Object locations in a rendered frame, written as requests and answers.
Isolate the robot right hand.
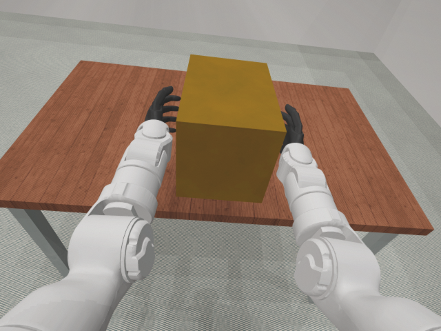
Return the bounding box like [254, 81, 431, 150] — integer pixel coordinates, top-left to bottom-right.
[280, 104, 304, 153]

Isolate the table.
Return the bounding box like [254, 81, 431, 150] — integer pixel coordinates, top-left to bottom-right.
[0, 60, 434, 303]

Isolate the left robot upper arm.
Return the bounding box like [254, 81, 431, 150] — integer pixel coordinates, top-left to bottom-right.
[0, 215, 155, 331]

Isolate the carton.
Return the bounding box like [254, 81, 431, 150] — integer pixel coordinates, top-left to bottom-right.
[176, 54, 287, 203]

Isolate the right robot upper arm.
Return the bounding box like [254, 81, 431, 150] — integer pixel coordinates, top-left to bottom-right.
[294, 236, 441, 331]

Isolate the left robot forearm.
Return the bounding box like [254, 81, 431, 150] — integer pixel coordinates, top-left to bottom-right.
[68, 119, 173, 269]

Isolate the right robot forearm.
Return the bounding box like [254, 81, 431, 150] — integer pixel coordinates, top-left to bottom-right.
[276, 143, 381, 280]

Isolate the robot left hand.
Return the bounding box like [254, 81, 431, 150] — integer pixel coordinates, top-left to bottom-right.
[144, 86, 181, 132]

